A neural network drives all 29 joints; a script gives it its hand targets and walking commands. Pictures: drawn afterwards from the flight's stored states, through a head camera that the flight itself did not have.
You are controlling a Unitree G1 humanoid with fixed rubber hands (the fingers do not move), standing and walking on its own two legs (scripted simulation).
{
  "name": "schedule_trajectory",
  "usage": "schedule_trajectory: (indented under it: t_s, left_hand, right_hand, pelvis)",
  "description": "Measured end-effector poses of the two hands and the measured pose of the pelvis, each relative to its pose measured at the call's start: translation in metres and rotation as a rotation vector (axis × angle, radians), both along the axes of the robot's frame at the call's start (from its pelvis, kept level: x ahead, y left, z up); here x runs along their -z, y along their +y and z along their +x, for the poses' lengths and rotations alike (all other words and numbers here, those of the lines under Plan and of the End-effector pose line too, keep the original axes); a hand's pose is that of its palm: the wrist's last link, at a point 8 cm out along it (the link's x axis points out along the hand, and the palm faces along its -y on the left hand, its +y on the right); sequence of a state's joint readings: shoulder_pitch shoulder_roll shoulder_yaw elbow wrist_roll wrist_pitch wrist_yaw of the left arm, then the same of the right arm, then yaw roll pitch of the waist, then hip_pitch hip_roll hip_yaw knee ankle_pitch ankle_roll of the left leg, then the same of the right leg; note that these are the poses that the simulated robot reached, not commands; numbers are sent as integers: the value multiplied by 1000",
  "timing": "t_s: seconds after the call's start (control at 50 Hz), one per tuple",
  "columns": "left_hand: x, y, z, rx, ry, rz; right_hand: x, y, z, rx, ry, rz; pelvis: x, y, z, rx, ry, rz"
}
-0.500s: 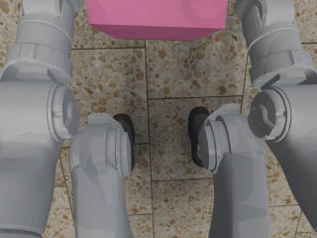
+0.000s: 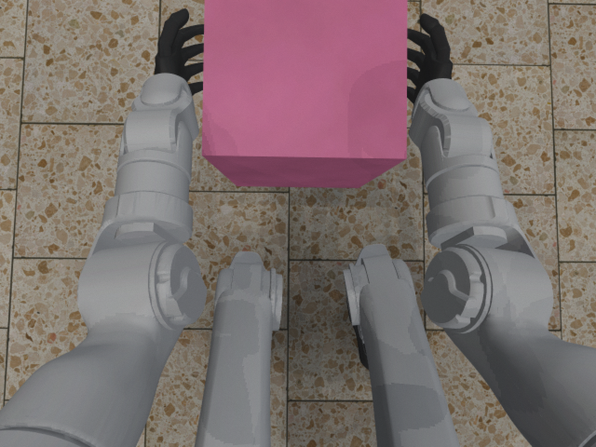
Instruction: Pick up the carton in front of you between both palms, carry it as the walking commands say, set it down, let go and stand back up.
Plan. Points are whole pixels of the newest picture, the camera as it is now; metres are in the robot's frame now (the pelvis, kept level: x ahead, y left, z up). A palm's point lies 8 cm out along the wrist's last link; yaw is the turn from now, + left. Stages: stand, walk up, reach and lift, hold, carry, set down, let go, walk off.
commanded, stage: reach and lift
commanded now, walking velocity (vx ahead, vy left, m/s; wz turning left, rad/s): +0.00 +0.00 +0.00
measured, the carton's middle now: (301, 103) +0.53 +0.00 -0.14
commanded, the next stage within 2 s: none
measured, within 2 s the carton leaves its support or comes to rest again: neither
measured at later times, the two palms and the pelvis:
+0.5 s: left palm (113, 48) +0.49 +0.16 +0.08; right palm (498, 41) +0.48 -0.14 +0.08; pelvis +0.04 +0.00 +0.12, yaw +0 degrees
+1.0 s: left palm out of the picture +0.43 +0.15 +0.23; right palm out of the picture +0.43 -0.15 +0.23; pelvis +0.08 +0.00 +0.26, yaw +0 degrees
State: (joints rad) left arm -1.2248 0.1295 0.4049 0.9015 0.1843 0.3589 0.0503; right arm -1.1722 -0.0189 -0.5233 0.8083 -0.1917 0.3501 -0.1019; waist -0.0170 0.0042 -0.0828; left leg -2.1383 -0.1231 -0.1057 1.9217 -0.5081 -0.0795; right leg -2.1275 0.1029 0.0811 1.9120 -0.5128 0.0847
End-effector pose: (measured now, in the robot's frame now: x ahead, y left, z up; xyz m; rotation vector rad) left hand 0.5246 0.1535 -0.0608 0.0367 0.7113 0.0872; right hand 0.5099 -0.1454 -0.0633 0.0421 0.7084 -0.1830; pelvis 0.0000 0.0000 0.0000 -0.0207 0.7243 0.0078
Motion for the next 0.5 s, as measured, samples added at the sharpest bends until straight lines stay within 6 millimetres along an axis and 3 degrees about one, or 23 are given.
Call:
schedule_trajectory:
  t_s: [0.14,0.28,0.5]
  left_hand:
    - [-30,-13,-6,15,-5,-7]
    - [-59,-12,-12,1,-9,-6]
    - [-136,4,-36,-40,16,-26]
  right_hand:
    - [-31,-13,-12,23,-5,-5]
    - [-59,-12,-16,19,-9,0]
    - [-142,4,-27,-18,15,-12]
  pelvis:
    - [-30,2,-6,7,15,2]
    - [-57,3,4,21,26,14]
    - [-123,2,41,5,-43,6]
